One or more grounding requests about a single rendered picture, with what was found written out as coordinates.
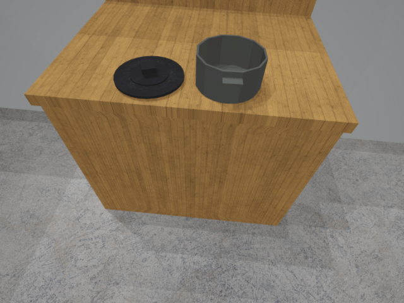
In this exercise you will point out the knob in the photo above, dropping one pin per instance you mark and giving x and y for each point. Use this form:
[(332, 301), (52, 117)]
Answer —
[(148, 67)]

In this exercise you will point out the table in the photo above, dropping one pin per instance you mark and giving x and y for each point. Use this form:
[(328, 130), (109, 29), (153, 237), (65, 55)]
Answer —
[(184, 154)]

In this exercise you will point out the lid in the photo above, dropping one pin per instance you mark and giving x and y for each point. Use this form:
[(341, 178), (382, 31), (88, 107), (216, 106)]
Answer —
[(129, 80)]

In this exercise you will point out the pot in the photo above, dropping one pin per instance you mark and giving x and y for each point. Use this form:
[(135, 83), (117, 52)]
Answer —
[(230, 68)]

